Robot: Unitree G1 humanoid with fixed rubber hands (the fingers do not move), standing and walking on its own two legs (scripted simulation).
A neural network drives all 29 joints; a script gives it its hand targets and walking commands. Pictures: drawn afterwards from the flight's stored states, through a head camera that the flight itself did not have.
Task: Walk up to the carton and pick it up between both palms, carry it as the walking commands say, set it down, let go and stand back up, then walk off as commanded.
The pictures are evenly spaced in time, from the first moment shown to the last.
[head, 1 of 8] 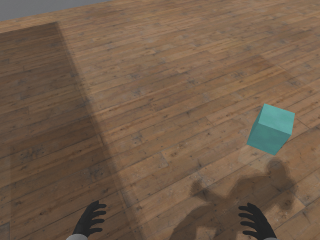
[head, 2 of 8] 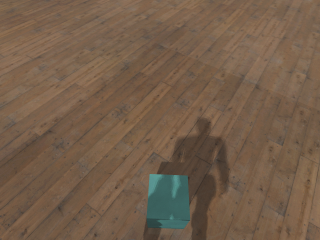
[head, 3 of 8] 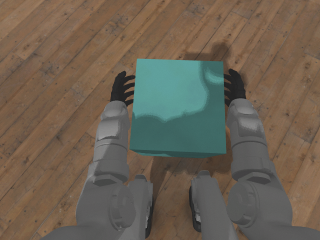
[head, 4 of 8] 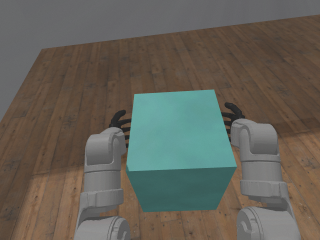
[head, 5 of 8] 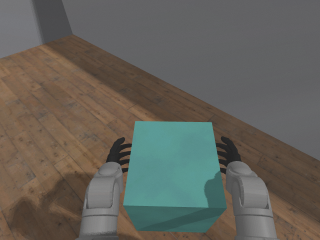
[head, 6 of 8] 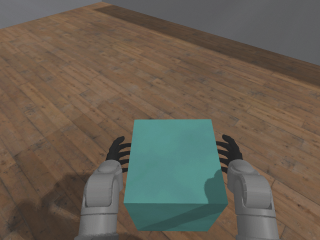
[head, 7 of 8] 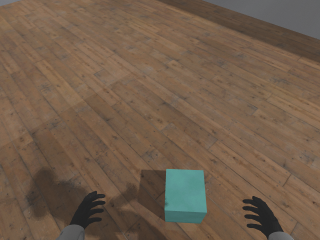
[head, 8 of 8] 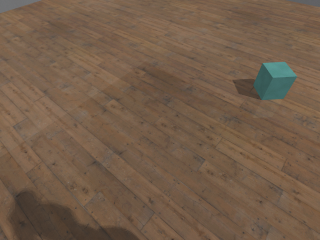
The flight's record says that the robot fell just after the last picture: no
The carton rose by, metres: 0.69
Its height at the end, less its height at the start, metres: +0.00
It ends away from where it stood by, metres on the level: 0.95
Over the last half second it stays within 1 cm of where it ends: yes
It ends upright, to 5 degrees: yes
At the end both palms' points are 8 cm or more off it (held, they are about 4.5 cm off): yes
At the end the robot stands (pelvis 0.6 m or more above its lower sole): yes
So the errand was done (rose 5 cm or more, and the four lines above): yes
